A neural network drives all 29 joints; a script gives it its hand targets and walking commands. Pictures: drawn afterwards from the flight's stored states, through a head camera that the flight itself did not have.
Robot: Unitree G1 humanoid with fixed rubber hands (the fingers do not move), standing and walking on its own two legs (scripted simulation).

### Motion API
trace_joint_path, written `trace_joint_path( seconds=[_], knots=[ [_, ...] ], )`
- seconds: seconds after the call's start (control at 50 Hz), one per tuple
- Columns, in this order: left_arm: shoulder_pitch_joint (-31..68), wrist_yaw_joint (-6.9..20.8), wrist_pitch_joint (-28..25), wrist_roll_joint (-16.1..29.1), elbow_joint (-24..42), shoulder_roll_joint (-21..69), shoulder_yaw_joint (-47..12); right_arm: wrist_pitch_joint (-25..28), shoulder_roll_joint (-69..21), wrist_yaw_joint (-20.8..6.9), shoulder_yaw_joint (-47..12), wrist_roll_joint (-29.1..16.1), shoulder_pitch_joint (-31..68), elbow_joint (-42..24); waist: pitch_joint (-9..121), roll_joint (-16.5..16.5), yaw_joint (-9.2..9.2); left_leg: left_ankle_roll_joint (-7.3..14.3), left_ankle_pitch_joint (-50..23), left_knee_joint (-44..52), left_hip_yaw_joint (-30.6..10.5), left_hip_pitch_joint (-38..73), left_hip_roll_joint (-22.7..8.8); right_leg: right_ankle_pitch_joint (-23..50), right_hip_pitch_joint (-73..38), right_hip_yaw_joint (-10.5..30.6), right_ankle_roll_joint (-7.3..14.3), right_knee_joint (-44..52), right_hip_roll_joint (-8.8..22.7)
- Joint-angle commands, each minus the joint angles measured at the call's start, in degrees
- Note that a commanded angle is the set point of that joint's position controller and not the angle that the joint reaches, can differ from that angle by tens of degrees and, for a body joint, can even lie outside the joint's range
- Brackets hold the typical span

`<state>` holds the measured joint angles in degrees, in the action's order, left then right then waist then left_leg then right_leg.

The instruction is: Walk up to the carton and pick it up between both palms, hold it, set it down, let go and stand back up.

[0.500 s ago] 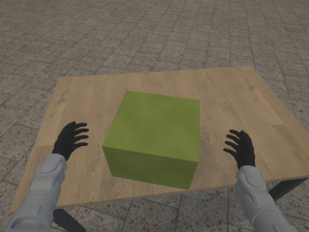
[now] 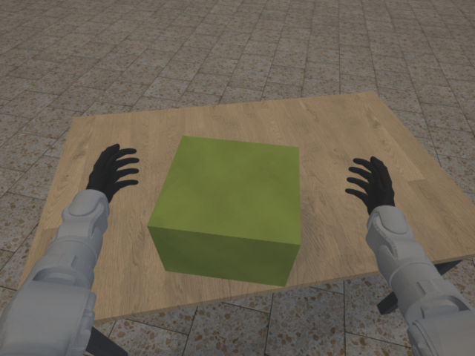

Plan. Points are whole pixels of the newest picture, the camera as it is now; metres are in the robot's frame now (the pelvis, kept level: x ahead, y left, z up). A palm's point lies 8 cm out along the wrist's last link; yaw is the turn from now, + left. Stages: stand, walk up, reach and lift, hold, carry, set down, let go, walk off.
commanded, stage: reach and lift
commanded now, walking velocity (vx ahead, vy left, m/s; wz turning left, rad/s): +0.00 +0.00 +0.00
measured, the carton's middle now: (232, 209) +0.46 -0.01 -0.06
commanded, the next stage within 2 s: none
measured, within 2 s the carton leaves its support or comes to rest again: neither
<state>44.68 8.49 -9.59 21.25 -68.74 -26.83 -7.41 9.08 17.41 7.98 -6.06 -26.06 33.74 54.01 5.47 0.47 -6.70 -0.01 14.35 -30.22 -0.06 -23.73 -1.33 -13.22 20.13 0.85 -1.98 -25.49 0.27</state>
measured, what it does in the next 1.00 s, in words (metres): stands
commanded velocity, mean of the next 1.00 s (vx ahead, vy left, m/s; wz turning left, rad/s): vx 0.00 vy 0.00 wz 0.00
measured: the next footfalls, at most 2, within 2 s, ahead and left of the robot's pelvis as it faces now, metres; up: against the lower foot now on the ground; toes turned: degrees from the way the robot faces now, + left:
none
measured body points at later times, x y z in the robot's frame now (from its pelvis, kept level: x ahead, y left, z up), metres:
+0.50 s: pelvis -0.01 +0.00 -0.01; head +0.04 +0.02 +0.44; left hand +0.48 +0.21 +0.11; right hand +0.40 -0.28 +0.09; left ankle +0.00 +0.11 -0.74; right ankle -0.01 -0.14 -0.74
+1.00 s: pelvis -0.03 +0.00 -0.04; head +0.08 +0.03 +0.39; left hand +0.47 +0.20 +0.01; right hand +0.40 -0.26 +0.01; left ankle +0.00 +0.11 -0.74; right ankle -0.01 -0.14 -0.74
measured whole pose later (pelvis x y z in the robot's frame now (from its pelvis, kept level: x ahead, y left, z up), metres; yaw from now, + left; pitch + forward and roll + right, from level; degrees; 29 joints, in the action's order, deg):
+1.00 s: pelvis -0.03 +0.00 -0.04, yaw +1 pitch +28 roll -3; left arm 64.0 5.7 -23.6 24.6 -95.0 -25.2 -18.5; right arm 18.3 14.1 3.7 -4.8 -24.8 53.5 79.2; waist 15.2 -1.2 -9.9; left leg -0.8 15.5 -44.5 -3.7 -56.8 -1.1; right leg -15.3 52.7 -2.7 -1.3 -40.3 0.3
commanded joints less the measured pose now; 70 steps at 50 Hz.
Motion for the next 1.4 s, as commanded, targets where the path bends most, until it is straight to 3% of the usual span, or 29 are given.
trace_joint_path(
  seconds=[0.0, 0.06, 0.1, 0.12, 0.14, 0.16, 0.2, 0.3, 0.52, 0.58, 0.6, 0.62, 0.68, 0.76, 0.8, 0.86, 0.9, 0.96, 1.0, 1.04, 1.1, 1.14, 1.2, 1.26, 1.34, 1.38],
  knots=[
    [23.2, -0.2, -1.6, 0.4, 1.5, -10.1, 1.0, 1.5, 9.9, -0.4, 1.9, 0.0, 20.5, -4.0, 24.1, -3.5, -0.63, -2.9, -21.4, -1.3, -0.2, 22.0, 1.7, 19.0, 4.1, -4.6, 0.5, 1.9, -2.0],
    [25.3, 0.6, -2.2, 1.7, -2.9, -9.3, -0.9, 1.0, 8.8, -0.7, -1.3, -1.8, 22.0, -0.4, 22.6, -1.8, -0.96, -1.7, -19.5, -0.9, -0.4, 19.7, 2.0, 20.1, 3.6, -4.3, 0.1, 1.4, -1.4],
    [28.0, 0.4, -3.2, 1.3, -3.2, -10.3, -0.6, 1.7, 8.8, -0.9, -1.8, -2.2, 24.2, 0.0, 25.2, -3.5, -0.16, -1.9, -20.4, -1.2, -0.2, 18.4, 2.0, 20.7, 3.9, -4.1, 0.1, 0.6, -1.1],
    [29.2, 0.0, -3.5, 1.8, -3.7, -10.4, -1.2, 1.5, 9.7, -1.3, -2.0, -2.5, 25.3, 0.7, 25.7, -3.0, -0.75, -2.0, -20.3, -1.4, -0.3, 18.6, 2.0, 20.5, 5.1, -4.4, 0.0, 0.4, -1.4],
    [29.9, -0.4, -3.9, 1.9, -2.6, -10.4, -1.3, 1.8, 9.8, -1.3, -1.3, -2.4, 25.5, -0.1, 28.5, -4.3, -0.87, -2.3, -21.8, -1.8, -0.4, 19.4, 2.0, 21.5, 5.9, -4.4, 0.2, 0.3, -1.4],
    [26.5, -0.1, -4.3, -0.6, -1.5, -10.3, -1.6, 2.1, 8.8, -0.9, -0.5, -2.1, 20.3, 5.9, 28.9, -7.9, -2.22, -3.1, -27.0, -4.0, -0.8, 25.0, 1.4, 22.9, 6.8, -4.5, 0.7, 1.4, -1.5],
    [28.8, 0.3, -3.7, 0.3, -1.9, -11.1, -1.5, 2.1, 9.5, -0.7, -0.3, -1.8, 23.7, 3.9, 28.6, -7.3, -1.88, -3.3, -27.7, -4.3, -0.4, 24.3, 1.7, 21.8, 8.0, -4.7, 0.9, 2.7, -1.7],
    [35.6, -0.5, -4.2, 4.7, -6.0, -11.1, -5.7, 0.3, 10.2, -1.4, 1.2, -0.2, 31.5, 1.8, 30.5, -5.7, -2.64, -2.3, -18.3, -3.4, -0.7, 17.9, 1.8, 16.3, 10.7, -5.4, 0.4, 0.8, -1.1],
    [43.3, -0.8, -4.4, 6.9, -16.1, -10.5, -11.0, -0.8, 10.9, -3.1, 0.1, -0.7, 39.2, 11.2, 33.5, -5.9, -4.38, -2.0, -18.7, -5.3, -2.4, 15.0, 1.4, 15.2, 16.4, -6.4, 0.6, -1.4, -0.9],
    [43.4, -0.8, -5.1, 6.2, -18.4, -9.7, -11.3, -0.1, 10.2, -3.5, -0.3, -0.9, 39.1, 13.6, 33.1, -6.1, -4.36, -1.9, -19.0, -5.5, -2.7, 14.4, 1.4, 14.4, 17.8, -6.5, 0.8, -1.4, -0.6],
    [40.6, -0.9, -5.6, 5.4, -19.5, -8.7, -10.3, 0.6, 9.7, -3.9, -3.4, -3.0, 38.3, 11.7, 35.1, -5.3, -1.97, -1.4, -21.3, -6.0, -2.4, 14.7, 1.6, 17.3, 15.6, -6.2, 1.2, -2.2, -1.1],
    [39.0, -0.8, -6.0, 4.9, -21.2, -8.1, -10.1, 1.0, 9.4, -4.3, -4.4, -4.4, 37.6, 12.4, 34.5, -5.3, -2.05, -1.3, -23.4, -6.7, -2.7, 14.0, 1.6, 19.7, 14.9, -6.2, 1.1, -2.7, -1.2],
    [37.5, -0.9, -8.2, 3.8, -22.3, -7.1, -9.5, 3.1, 8.9, -4.5, -4.2, -3.6, 34.4, 15.1, 33.4, -5.5, -1.71, -1.7, -22.4, -7.0, -2.9, 13.3, 1.2, 17.1, 18.4, -6.4, 1.2, -3.3, -1.3],
    [41.0, -1.5, -11.7, 3.6, -20.7, -5.4, -10.8, 6.5, 7.9, -4.3, 0.1, -0.2, 35.1, 17.4, 34.6, -8.1, -3.96, -3.0, -17.9, -8.6, -2.8, 9.6, 1.1, 12.1, 25.2, -6.8, 1.6, -4.9, -0.8],
    [42.2, -1.9, -13.1, 4.8, -21.1, -5.5, -11.9, 7.7, 8.3, -4.5, 1.5, 1.0, 37.4, 17.1, 34.8, -7.9, -4.78, -3.0, -15.2, -9.6, -2.9, 7.7, 1.1, 9.7, 27.3, -7.2, 1.7, -6.0, -0.8],
    [43.3, -2.5, -15.2, 5.2, -19.1, -6.3, -11.0, 9.7, 7.5, -4.3, 1.6, 1.1, 38.4, 15.7, 41.3, -7.8, -4.22, -3.1, -15.7, -12.2, -2.1, 4.0, 1.8, 11.5, 26.6, -6.7, 1.0, -8.8, -0.4],
    [45.4, -3.1, -15.9, 4.8, -17.4, -5.8, -11.2, 10.7, 8.3, -4.2, 3.0, 1.3, 39.3, 16.7, 46.6, -11.5, -4.55, -4.9, -20.7, -14.4, -2.2, 6.1, 1.7, 14.1, 28.6, -7.5, 1.2, -10.1, -1.2],
    [44.4, -3.0, -15.9, 3.1, -21.7, -4.8, -11.2, 11.3, 6.6, -4.1, 2.7, 1.3, 38.9, 21.2, 46.4, -12.6, -4.63, -4.5, -18.4, -16.1, -2.4, 5.0, 1.7, 9.7, 32.2, -7.7, 1.4, -11.1, -1.4],
    [43.1, -3.2, -16.3, 2.4, -22.3, -4.5, -10.5, 12.2, 5.8, -3.7, 2.5, 1.5, 38.5, 20.6, 47.5, -12.2, -4.16, -4.5, -19.8, -17.6, -2.0, 3.5, 2.3, 11.7, 32.0, -7.5, 0.9, -12.1, -1.4],
    [42.3, -3.1, -17.0, 1.7, -21.5, -4.9, -8.7, 12.8, 4.4, -3.3, 1.7, 1.3, 38.6, 18.9, 49.5, -8.9, -3.89, -3.6, -20.4, -18.2, -1.3, 1.9, 2.8, 14.4, 29.4, -6.9, -0.6, -13.0, -1.6],
    [42.3, -3.8, -16.8, -0.7, -21.1, -4.5, -6.4, 13.3, 4.5, -2.1, 4.4, 3.7, 37.9, 19.3, 50.0, -9.6, -4.01, -4.2, -20.0, -18.6, -1.0, 1.3, 2.9, 14.4, 28.8, -6.9, -0.6, -14.0, -2.0],
    [42.7, -4.6, -17.2, -1.0, -18.4, -4.3, -5.5, 14.1, 4.1, -1.6, 4.5, 3.5, 38.2, 17.7, 52.7, -11.0, -3.34, -4.8, -21.9, -19.3, -0.8, 1.3, 2.9, 15.5, 29.5, -6.6, -0.4, -14.4, -2.0],
    [41.3, -4.9, -16.6, -1.6, -19.7, -3.3, -4.5, 13.7, 3.6, -1.3, 3.7, 3.1, 38.5, 19.0, 49.6, -10.6, -2.96, -4.9, -22.9, -19.8, -0.9, 1.5, 2.9, 16.1, 28.9, -6.4, -0.1, -14.4, -2.4],
    [41.0, -4.9, -16.4, -1.7, -20.6, -1.9, -4.9, 13.7, 3.6, -1.4, 3.4, 2.8, 38.7, 20.3, 46.7, -11.3, -3.11, -5.3, -22.8, -19.7, -1.7, 2.5, 2.2, 14.4, 31.2, -6.8, 0.6, -14.5, -2.5],
    [40.9, -4.9, -16.9, -0.6, -19.3, -0.1, -6.1, 14.3, 1.5, -1.3, 2.3, 2.8, 39.5, 18.3, 48.3, -8.7, -3.34, -4.8, -22.1, -19.9, -1.7, 1.2, 2.2, 14.0, 31.1, -6.9, 0.2, -14.6, -2.3],
    [42.3, -5.1, -16.8, -1.4, -18.2, 0.6, -6.0, 14.3, 1.7, -1.1, 4.6, 4.6, 39.4, 19.2, 48.4, -9.9, -4.18, -5.4, -22.7, -19.8, -1.9, 2.2, 1.9, 13.1, 32.9, -7.4, 0.4, -14.3, -2.7]
  ],
)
